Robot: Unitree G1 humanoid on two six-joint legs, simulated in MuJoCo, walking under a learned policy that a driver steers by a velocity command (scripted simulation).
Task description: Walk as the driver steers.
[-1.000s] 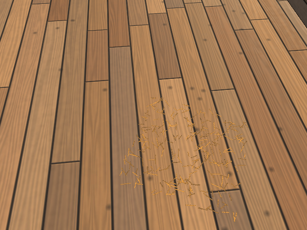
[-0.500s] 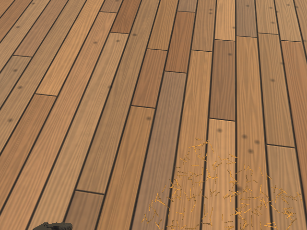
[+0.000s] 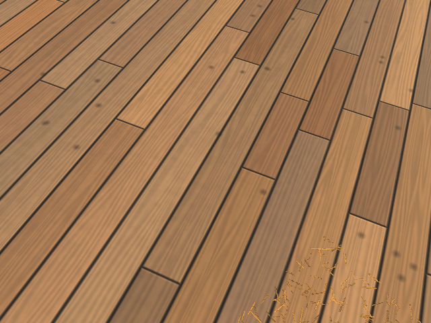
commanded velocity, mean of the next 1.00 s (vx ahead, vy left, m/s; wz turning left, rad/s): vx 0.01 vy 0.00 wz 0.04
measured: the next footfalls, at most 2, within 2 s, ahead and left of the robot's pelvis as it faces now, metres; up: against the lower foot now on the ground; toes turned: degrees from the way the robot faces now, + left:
right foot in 0.14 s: +0.04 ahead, -0.15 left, +0.00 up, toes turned -1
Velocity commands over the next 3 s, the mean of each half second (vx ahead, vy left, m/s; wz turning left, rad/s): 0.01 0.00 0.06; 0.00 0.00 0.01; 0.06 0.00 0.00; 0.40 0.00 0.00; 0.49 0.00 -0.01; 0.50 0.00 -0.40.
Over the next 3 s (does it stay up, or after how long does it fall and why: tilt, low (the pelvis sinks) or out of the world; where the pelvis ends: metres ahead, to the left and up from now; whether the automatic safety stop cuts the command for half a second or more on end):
stays up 0.82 -0.01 0.00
